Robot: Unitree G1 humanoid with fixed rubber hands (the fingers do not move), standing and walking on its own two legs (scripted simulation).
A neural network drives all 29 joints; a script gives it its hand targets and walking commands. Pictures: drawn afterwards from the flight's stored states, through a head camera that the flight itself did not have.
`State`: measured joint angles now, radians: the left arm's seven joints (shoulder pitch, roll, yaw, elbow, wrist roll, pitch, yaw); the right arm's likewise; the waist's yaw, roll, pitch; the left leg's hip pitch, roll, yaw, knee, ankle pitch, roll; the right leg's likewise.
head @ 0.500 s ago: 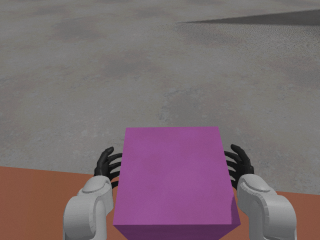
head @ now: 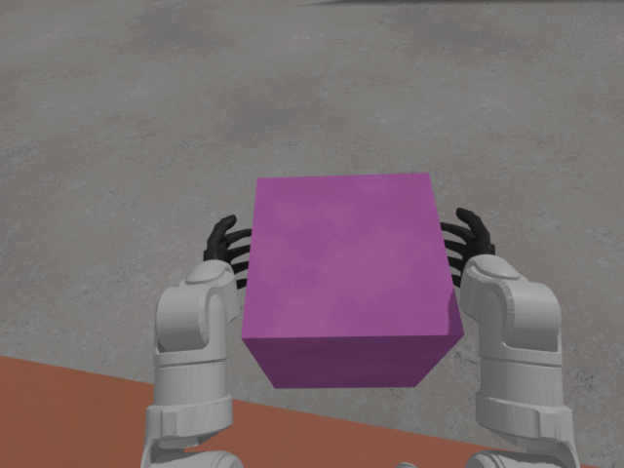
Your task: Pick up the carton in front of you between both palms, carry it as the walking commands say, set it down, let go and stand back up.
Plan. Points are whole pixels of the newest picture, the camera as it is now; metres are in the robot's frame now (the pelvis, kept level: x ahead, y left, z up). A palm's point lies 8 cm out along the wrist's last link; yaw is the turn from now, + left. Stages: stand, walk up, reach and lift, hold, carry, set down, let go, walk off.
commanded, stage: carry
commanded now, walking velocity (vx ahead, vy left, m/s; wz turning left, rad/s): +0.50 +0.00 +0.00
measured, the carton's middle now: (343, 292) +0.34 +0.01 +0.02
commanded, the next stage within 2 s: none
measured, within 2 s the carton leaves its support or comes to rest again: neither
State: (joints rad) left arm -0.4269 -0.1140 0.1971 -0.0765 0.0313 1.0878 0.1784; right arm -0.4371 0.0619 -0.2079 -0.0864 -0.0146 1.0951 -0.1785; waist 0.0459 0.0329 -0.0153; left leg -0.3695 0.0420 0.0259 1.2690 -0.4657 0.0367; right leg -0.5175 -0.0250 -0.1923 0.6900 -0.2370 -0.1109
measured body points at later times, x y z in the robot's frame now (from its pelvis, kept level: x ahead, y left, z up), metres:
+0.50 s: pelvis +0.32 +0.01 +0.01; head +0.38 +0.00 +0.46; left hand +0.68 +0.12 +0.08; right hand +0.65 -0.18 +0.08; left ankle +0.31 +0.07 -0.71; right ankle +0.27 -0.11 -0.64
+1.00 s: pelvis +0.67 -0.05 -0.11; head +0.73 -0.06 +0.33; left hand +0.95 +0.18 -0.07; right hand +1.03 -0.12 -0.08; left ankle +0.67 +0.08 -0.73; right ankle +0.65 -0.11 -0.83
